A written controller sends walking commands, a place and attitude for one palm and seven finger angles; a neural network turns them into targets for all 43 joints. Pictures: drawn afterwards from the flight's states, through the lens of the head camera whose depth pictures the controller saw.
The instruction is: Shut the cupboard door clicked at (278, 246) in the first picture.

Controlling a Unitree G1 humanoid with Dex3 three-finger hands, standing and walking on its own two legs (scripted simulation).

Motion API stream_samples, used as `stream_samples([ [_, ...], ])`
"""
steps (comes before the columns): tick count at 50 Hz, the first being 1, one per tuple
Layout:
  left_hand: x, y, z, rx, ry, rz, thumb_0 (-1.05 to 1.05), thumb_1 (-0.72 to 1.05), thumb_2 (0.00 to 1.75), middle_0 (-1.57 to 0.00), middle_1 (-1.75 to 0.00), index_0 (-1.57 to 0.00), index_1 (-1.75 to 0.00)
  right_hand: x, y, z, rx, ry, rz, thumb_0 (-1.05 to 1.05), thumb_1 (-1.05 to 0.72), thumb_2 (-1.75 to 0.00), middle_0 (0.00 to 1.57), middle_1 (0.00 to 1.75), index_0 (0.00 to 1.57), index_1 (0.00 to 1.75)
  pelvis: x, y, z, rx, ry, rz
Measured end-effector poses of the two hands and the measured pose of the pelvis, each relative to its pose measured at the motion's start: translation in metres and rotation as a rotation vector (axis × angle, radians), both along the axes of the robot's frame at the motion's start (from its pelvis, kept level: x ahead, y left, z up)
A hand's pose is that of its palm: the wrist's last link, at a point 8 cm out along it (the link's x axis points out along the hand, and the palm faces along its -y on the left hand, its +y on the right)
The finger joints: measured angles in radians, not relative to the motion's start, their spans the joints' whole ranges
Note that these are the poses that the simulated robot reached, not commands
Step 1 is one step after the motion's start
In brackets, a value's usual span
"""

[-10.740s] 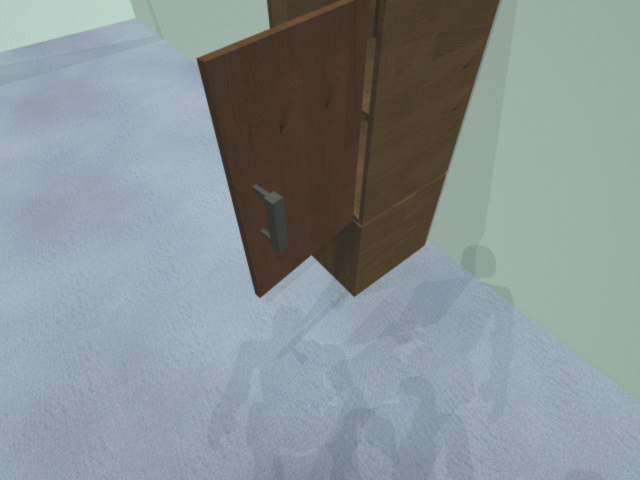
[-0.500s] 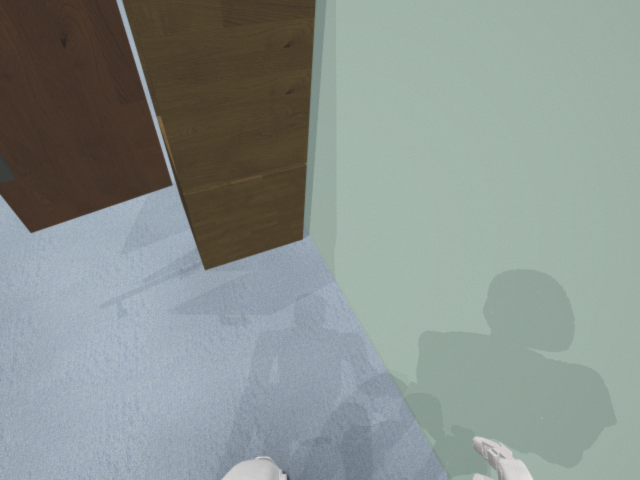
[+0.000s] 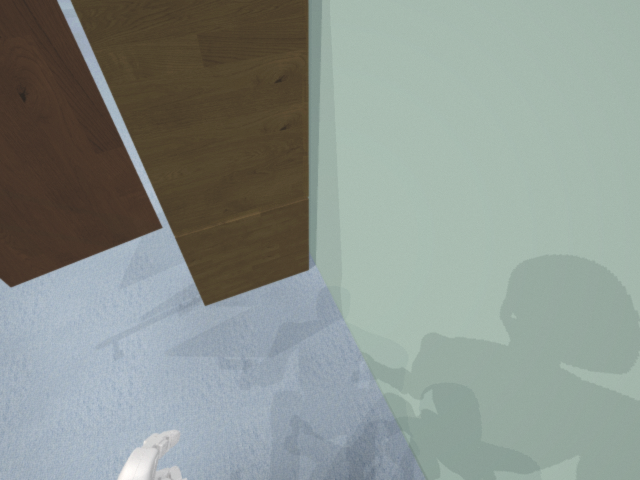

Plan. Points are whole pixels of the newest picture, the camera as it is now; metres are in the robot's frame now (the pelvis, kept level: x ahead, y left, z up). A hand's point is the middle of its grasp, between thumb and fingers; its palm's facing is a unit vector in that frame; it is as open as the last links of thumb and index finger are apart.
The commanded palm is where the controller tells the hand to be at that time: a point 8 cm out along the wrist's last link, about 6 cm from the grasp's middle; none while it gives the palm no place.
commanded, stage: turn to face it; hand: left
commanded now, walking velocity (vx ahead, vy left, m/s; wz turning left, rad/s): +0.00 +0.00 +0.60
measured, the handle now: out of the picture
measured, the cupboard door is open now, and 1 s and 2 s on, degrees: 98 98 98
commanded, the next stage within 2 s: take the last steps up to it in 0.82 s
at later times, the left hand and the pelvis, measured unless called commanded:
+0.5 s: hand out of the picture +0.00 +0.26 -0.19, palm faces +0.34 -0.91 -0.23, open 7.3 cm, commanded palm none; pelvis +0.03 +0.04 +0.00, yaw +17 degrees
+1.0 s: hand out of the picture +0.06 +0.20 -0.15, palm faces +0.40 -0.88 -0.24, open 7.4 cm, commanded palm none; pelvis +0.06 +0.00 +0.01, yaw +25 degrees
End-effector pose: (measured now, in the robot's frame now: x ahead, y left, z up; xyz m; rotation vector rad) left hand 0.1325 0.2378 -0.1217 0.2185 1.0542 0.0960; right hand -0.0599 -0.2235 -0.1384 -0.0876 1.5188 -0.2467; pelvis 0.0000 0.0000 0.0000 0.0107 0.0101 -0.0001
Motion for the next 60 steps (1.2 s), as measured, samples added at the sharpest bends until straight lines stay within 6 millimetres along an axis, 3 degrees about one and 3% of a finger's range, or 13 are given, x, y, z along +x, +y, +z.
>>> stream_samples([
  [2,0.006,-0.006,0.003,0.007,-0.020,0.007,0.01,0.92,0.90,-0.20,-0.30,-0.20,-0.30,0.015,-0.009,-0.004,0.004,0.004,0.015,0.01,-0.91,-0.90,0.21,0.30,0.20,0.30,0.004,-0.005,-0.001,-0.006,-0.006,0.029],
  [5,-0.001,-0.012,0.008,0.003,-0.017,0.053,0.01,0.91,0.90,-0.20,-0.30,-0.20,-0.30,0.051,-0.022,-0.002,0.000,-0.026,0.068,0.01,-0.91,-0.90,0.20,0.30,0.20,0.30,0.010,-0.009,0.004,-0.002,-0.017,0.076],
  [10,-0.036,-0.013,0.003,-0.025,0.048,0.155,0.00,0.91,0.89,-0.20,-0.30,-0.20,-0.30,0.129,-0.032,0.010,-0.020,-0.137,0.183,0.01,-0.91,-0.90,0.20,0.30,0.20,0.30,0.020,-0.009,0.010,0.007,-0.017,0.142],
  [12,-0.052,-0.005,0.001,-0.023,0.066,0.215,0.00,0.93,0.89,-0.20,-0.30,-0.20,-0.30,0.161,-0.030,0.016,-0.031,-0.186,0.238,0.01,-0.91,-0.90,0.20,0.30,0.20,0.30,0.023,-0.007,0.011,0.006,-0.015,0.170],
  [18,-0.109,0.027,-0.019,-0.033,0.163,0.344,0.00,0.92,0.89,-0.20,-0.30,-0.20,-0.30,0.252,0.003,0.030,-0.067,-0.330,0.411,0.01,-0.91,-0.90,0.20,0.30,0.20,0.30,0.031,0.013,0.002,-0.009,-0.017,0.241],
  [22,-0.145,0.051,-0.039,-0.043,0.253,0.415,0.00,0.92,0.90,-0.20,-0.30,-0.20,-0.30,0.293,0.036,0.033,-0.084,-0.431,0.502,0.01,-0.91,-0.90,0.20,0.30,0.20,0.30,0.034,0.031,-0.010,-0.019,-0.012,0.273],
  [27,-0.156,0.067,-0.030,-0.038,0.285,0.458,0.01,0.92,0.90,-0.20,-0.30,-0.20,-0.30,0.301,0.065,0.043,-0.074,-0.435,0.561,0.01,-0.91,-0.90,0.20,0.30,0.20,0.30,0.035,0.040,0.001,-0.032,-0.006,0.303],
  [35,-0.141,0.064,-0.012,-0.043,0.236,0.473,0.01,0.91,0.90,-0.20,-0.30,-0.20,-0.30,0.273,0.080,0.035,-0.011,-0.335,0.567,0.01,-0.90,-0.90,0.21,0.30,0.20,0.30,0.039,0.042,0.013,-0.044,0.003,0.345],
  [39,-0.128,0.054,-0.009,-0.042,0.215,0.470,0.01,0.91,0.90,-0.20,-0.30,-0.20,-0.30,0.254,0.068,0.026,0.005,-0.274,0.538,0.01,-0.91,-0.90,0.21,0.30,0.21,0.30,0.043,0.035,0.013,-0.036,0.003,0.363],
  [48,-0.097,0.015,-0.003,-0.005,0.130,0.470,0.01,0.91,0.90,-0.20,-0.30,-0.20,-0.30,0.230,0.011,-0.004,0.020,-0.151,0.487,0.01,-0.91,-0.90,0.21,0.30,0.21,0.30,0.053,0.001,0.002,0.001,0.000,0.409],
  [54,-0.113,-0.009,0.010,-0.021,0.126,0.541,0.00,0.92,0.89,-0.20,-0.30,-0.20,-0.30,0.241,-0.003,0.003,0.025,-0.111,0.528,0.01,-0.91,-0.90,0.20,0.30,0.20,0.30,0.063,-0.006,0.013,0.018,-0.011,0.466],
  [60,-0.156,-0.021,0.011,-0.045,0.213,0.629,0.00,0.93,0.89,-0.20,-0.30,-0.20,-0.30,0.276,0.016,0.010,0.035,-0.136,0.597,0.01,-0.91,-0.90,0.20,0.30,0.20,0.30,0.076,0.004,0.018,0.026,-0.005,0.505],
])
